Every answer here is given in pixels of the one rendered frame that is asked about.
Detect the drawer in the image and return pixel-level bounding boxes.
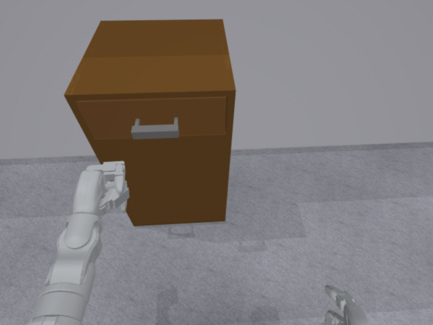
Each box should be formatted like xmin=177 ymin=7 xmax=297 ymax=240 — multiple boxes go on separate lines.
xmin=77 ymin=96 xmax=227 ymax=139

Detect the robot left hand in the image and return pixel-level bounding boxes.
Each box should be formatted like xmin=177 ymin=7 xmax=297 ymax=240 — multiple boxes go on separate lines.
xmin=73 ymin=161 xmax=129 ymax=219

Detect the robot right hand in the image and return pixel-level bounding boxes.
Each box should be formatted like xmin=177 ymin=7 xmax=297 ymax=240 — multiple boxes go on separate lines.
xmin=321 ymin=285 xmax=371 ymax=325

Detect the left robot forearm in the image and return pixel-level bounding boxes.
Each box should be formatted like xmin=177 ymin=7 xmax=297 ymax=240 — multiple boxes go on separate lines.
xmin=24 ymin=213 xmax=102 ymax=325

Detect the handle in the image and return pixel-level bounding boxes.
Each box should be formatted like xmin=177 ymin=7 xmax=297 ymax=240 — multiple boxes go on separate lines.
xmin=131 ymin=117 xmax=179 ymax=139

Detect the cabinet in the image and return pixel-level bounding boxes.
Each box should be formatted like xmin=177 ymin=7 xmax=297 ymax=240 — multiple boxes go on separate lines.
xmin=64 ymin=19 xmax=236 ymax=226

